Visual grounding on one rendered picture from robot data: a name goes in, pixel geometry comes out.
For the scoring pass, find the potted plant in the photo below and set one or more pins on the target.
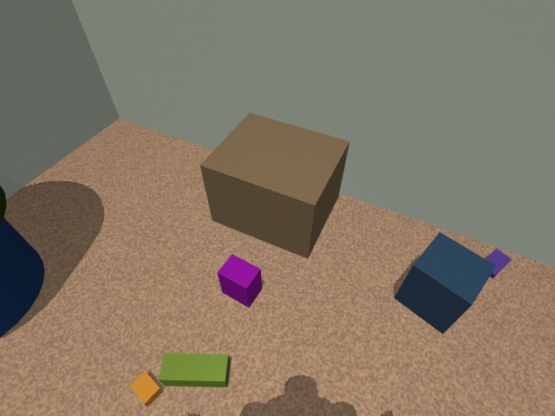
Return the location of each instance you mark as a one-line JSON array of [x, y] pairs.
[[21, 273]]

